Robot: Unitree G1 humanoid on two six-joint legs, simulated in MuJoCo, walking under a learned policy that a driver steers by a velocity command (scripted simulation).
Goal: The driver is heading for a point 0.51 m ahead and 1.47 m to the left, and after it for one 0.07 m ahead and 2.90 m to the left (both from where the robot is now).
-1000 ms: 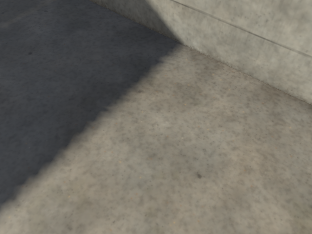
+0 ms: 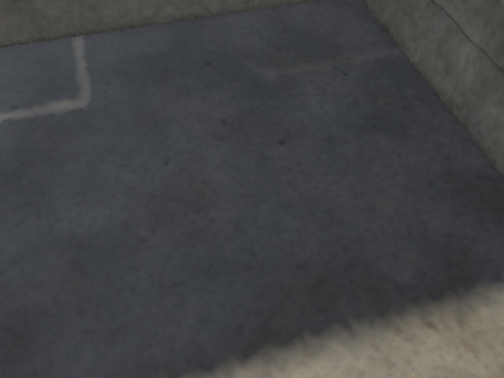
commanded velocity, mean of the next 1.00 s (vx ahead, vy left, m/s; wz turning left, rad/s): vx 0.50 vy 0.00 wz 0.33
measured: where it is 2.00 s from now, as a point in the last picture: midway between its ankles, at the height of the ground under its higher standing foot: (190, 236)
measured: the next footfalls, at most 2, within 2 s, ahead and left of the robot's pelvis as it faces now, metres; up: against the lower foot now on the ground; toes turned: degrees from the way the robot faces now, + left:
right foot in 0.32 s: +0.37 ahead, -0.13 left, +0.00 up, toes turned +9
left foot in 0.86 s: +0.60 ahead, +0.16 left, +0.00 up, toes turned +15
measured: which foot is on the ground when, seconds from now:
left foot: down 0.00-0.34, up 0.36-0.84, down 0.86-1.00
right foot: up 0.00-0.30, down 0.32-0.88, up 0.90-1.00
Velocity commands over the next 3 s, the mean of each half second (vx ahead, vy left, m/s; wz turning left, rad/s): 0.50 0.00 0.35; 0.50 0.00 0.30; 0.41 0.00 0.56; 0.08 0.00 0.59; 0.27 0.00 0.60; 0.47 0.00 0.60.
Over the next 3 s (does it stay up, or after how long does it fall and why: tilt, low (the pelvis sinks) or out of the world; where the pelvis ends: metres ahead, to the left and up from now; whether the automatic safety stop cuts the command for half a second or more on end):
stays up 0.87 0.53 0.01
